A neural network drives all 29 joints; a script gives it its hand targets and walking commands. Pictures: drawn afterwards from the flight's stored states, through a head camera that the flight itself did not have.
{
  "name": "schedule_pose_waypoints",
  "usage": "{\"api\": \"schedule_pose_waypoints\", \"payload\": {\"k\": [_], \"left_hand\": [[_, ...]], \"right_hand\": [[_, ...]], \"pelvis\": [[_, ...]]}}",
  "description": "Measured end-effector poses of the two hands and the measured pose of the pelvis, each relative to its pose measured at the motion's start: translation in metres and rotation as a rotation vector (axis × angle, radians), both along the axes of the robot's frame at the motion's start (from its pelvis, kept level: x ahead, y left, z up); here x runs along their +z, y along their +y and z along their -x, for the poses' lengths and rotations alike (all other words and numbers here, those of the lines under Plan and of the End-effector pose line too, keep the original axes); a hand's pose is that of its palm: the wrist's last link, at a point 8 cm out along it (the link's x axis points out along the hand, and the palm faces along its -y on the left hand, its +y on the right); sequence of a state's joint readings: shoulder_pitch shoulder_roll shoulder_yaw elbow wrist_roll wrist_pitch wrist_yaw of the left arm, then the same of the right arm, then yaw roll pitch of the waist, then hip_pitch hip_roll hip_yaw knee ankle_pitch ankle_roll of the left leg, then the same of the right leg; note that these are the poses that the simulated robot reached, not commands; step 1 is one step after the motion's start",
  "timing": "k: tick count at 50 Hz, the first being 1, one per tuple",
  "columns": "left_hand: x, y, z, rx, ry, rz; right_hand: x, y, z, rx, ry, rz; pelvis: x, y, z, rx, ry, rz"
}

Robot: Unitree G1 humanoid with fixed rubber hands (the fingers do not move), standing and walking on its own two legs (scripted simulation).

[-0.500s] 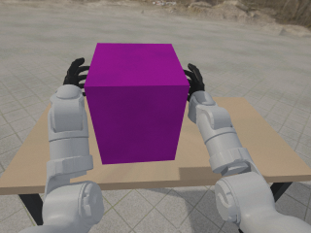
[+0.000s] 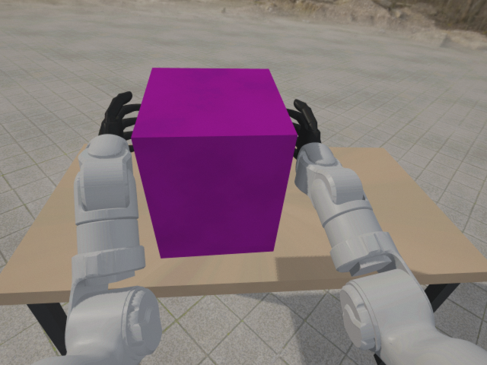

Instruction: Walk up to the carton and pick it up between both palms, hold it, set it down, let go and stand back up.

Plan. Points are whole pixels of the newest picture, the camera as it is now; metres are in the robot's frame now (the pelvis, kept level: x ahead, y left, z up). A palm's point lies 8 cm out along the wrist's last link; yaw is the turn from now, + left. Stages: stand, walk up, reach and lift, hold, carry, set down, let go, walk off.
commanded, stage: hold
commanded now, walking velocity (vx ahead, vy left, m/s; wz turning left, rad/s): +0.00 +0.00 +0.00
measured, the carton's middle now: (215, 163) +0.41 +0.01 +0.19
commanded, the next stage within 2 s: set down in 0.76 s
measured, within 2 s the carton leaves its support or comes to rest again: neither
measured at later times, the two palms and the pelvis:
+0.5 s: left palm (113, 144) +0.36 +0.16 +0.25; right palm (307, 149) +0.36 -0.13 +0.24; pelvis +0.00 +0.00 +0.00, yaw +0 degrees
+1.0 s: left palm (113, 127) +0.37 +0.15 +0.27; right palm (309, 139) +0.37 -0.14 +0.26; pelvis +0.00 +0.00 +0.00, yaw +0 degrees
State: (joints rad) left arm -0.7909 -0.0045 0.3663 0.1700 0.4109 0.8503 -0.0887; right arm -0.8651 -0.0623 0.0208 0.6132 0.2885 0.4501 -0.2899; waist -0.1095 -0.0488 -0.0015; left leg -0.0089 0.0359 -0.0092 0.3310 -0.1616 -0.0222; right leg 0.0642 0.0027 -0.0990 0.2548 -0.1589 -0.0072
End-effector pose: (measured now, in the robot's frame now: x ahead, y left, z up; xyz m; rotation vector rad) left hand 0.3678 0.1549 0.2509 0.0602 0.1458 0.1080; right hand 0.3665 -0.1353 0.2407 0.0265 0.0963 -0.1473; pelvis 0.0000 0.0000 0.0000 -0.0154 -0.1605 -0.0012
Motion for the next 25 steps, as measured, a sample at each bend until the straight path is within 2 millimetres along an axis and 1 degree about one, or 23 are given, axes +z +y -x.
{"api": "schedule_pose_waypoints", "payload": {"k": [8,21,25], "left_hand": [[0.0034,0.0013,-0.0013,-0.005,-0.002,-0.004],[-0.0023,0.0032,0.0021,-0.007,0.007,0.006],[-0.0002,0.0014,0.0029,-0.008,-0.002,-0.001]], "right_hand": [[0.0027,0.0013,0.0001,-0.006,-0.002,-0.009],[0.0009,0.003,0.0039,-0.008,0.009,0.0],[0.0019,0.0014,0.0049,-0.009,-0.001,-0.005]], "pelvis": [[0.0001,0.0037,-0.0005,-0.003,0.0,-0.001],[0.0,0.0046,0.0029,-0.01,-0.004,0.0],[-0.0001,0.004,0.0043,-0.007,0.002,0.0]]}}
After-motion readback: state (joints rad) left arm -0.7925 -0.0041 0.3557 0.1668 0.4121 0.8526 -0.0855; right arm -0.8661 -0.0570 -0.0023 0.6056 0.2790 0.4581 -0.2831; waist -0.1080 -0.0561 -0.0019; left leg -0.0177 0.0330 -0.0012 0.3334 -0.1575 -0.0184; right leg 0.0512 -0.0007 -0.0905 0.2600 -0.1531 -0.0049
